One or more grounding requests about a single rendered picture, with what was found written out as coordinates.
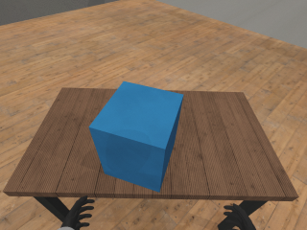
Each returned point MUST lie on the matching robot left hand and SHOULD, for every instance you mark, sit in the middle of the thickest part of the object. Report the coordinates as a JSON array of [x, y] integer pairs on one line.
[[72, 218]]

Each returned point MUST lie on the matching robot right hand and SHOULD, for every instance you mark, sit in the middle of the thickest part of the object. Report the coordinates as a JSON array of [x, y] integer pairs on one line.
[[244, 222]]

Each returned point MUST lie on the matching table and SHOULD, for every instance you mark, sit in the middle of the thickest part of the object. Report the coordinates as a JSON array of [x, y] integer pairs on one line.
[[221, 152]]

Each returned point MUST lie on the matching carton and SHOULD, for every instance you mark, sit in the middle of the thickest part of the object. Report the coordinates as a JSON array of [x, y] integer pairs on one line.
[[135, 132]]

